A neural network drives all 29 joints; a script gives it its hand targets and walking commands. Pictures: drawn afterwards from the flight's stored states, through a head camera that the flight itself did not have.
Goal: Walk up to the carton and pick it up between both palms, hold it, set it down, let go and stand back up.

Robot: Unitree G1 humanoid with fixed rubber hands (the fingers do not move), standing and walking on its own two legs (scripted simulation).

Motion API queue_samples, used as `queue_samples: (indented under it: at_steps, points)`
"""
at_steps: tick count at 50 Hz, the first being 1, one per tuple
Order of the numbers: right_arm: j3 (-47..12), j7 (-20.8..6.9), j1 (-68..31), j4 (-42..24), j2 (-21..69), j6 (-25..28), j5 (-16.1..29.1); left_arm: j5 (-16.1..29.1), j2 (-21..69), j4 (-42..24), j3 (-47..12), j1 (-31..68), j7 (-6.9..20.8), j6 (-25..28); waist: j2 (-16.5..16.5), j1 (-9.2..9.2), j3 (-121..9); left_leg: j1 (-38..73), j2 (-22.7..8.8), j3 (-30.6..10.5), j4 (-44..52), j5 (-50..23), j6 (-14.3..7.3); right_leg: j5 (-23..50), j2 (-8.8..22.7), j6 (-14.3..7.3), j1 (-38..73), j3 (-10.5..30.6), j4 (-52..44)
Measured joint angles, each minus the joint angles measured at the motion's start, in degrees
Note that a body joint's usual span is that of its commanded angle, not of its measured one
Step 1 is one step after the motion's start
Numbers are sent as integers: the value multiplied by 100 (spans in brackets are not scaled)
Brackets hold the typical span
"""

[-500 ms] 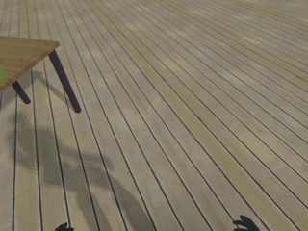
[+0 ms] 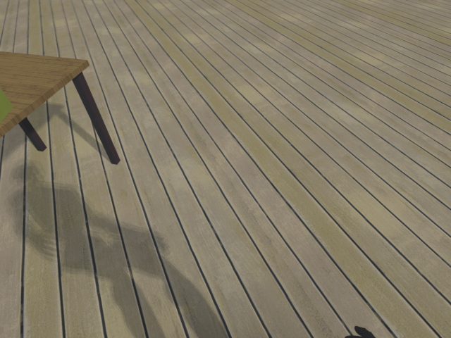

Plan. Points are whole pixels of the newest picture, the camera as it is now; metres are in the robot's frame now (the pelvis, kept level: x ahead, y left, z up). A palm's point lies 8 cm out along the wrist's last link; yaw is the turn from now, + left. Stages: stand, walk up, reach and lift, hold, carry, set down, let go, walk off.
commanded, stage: stand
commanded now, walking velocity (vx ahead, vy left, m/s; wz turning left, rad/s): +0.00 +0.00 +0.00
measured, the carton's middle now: out of the picture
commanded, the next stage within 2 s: walk up in 1.76 s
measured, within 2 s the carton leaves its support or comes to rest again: neither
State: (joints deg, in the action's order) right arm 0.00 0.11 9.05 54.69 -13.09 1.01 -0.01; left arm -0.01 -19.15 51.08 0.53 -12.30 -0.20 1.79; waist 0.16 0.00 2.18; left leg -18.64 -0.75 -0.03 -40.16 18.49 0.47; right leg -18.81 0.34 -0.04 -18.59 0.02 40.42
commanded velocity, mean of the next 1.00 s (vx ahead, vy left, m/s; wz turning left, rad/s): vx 0.00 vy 0.00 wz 0.00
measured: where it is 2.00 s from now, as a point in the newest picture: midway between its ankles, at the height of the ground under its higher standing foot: outside the picture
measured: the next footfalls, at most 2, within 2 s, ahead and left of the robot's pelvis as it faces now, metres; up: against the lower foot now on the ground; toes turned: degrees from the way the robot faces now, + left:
none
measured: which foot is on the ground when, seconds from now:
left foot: down 0.00-1.00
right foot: down 0.00-1.00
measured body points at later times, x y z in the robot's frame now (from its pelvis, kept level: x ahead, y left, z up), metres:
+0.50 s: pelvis -0.01 +0.00 +0.01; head -0.01 +0.01 +0.46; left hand +0.08 +0.29 -0.12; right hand +0.09 -0.25 -0.13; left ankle +0.04 +0.13 -0.72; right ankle +0.03 -0.12 -0.72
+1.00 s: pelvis -0.01 +0.00 +0.01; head -0.01 +0.00 +0.46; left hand +0.08 +0.29 -0.12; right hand +0.09 -0.25 -0.13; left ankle +0.04 +0.13 -0.72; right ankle +0.03 -0.12 -0.72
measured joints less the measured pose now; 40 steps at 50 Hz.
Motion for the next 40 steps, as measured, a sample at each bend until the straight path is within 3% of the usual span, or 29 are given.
queue_samples:
  at_steps: [40]
  points:
    - [0,0,-92,281,-3,2,0,0,6,196,-89,0,9,9,-26,0,0,11,0,0,357,-285,-29,327,-1,40,48,0,-434]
